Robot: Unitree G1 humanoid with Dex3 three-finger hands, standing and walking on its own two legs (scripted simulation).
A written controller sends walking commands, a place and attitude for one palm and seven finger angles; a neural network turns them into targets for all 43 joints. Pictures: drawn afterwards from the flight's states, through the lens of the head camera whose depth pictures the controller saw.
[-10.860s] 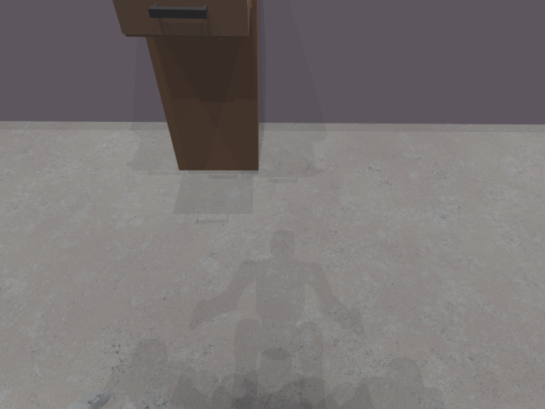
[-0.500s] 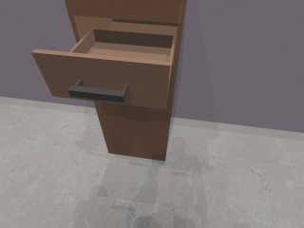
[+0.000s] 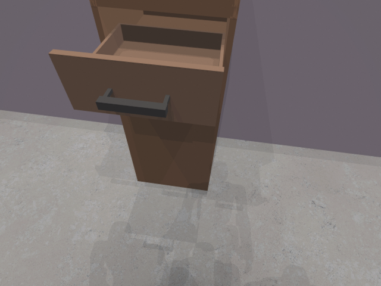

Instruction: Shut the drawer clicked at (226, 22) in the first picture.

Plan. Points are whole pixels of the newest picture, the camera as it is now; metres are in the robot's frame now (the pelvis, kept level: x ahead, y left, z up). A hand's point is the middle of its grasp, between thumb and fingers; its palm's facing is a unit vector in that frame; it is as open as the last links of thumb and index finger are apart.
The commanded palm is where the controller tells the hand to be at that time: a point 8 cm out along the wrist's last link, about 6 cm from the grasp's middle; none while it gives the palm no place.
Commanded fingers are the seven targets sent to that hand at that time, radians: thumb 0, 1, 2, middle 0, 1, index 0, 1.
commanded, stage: look again from close up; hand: left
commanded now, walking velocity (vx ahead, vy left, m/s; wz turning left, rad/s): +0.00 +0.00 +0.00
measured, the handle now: (135, 101) +0.48 +0.17 +0.13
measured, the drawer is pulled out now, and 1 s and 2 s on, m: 0.28 0.28 0.28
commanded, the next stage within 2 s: shuffle to correct the standing spot in 0.58 s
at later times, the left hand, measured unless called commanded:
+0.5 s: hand out of the picture +0.00 +0.16 -0.18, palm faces +0.02 -0.99 -0.14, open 7.4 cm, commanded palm none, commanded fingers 0.00 0.90 0.90 -0.20 -0.30 -0.20 -0.30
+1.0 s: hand out of the picture +0.04 +0.15 -0.18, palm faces -0.01 -0.98 -0.18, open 7.4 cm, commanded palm none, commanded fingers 0.00 0.90 0.90 -0.20 -0.30 -0.20 -0.30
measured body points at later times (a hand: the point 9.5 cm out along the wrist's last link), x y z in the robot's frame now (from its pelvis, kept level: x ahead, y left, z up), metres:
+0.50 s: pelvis +0.01 +0.00 +0.00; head +0.02 +0.01 +0.45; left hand +0.00 +0.21 -0.16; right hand +0.01 -0.22 -0.15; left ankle +0.00 +0.08 -0.74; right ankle +0.03 -0.12 -0.74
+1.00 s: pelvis +0.06 -0.02 -0.01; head +0.08 -0.02 +0.44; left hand +0.05 +0.21 -0.16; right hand +0.02 -0.23 -0.17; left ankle +0.00 +0.08 -0.74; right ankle +0.03 -0.12 -0.74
